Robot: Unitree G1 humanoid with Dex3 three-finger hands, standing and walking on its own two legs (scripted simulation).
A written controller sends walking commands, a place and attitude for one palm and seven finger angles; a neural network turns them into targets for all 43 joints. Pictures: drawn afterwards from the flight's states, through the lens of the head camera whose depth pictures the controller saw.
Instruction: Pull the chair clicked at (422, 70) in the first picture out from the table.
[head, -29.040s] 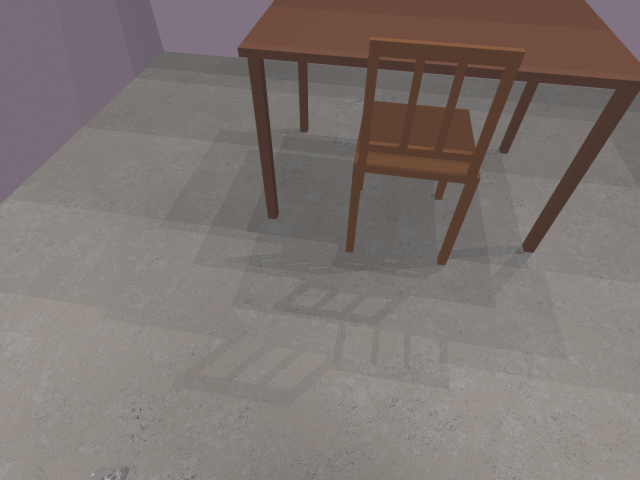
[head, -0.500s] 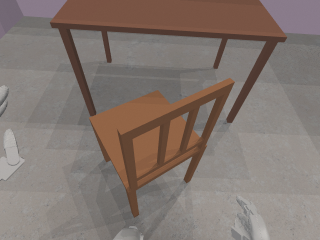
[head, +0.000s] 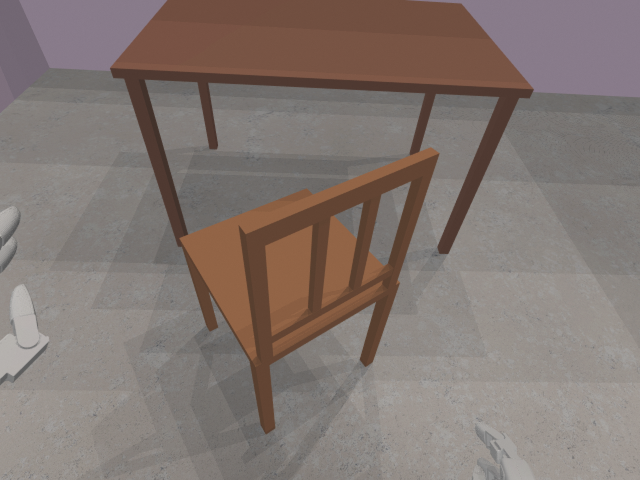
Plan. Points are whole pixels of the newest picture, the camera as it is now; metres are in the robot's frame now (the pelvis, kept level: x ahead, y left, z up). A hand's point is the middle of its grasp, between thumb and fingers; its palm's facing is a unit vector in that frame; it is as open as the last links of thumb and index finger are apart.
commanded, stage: stop stepping back and stand still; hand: left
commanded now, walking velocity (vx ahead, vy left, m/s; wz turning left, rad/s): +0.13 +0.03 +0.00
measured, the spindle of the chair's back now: (317, 267) +0.50 +0.02 -0.09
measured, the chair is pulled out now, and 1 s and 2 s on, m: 0.52 0.52 0.52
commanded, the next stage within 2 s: let the arm hang, fingers relaxed in 0.42 s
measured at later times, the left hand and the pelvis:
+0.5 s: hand out of the picture +0.18 +0.28 +0.17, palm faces +0.45 -0.78 -0.44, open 7.4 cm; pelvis -0.01 +0.01 +0.01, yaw +1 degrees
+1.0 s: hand out of the picture -0.09 +0.18 -0.16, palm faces +0.06 -0.98 -0.20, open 7.1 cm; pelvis +0.00 +0.00 +0.01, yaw +3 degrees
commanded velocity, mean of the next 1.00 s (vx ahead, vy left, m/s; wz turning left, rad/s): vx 0.01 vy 0.00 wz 0.00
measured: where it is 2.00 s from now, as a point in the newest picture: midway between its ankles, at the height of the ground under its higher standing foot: outside the picture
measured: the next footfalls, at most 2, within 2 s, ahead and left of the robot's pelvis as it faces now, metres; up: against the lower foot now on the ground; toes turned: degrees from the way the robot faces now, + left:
none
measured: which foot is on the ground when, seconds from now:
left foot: down 0.00-1.00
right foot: down 0.00-1.00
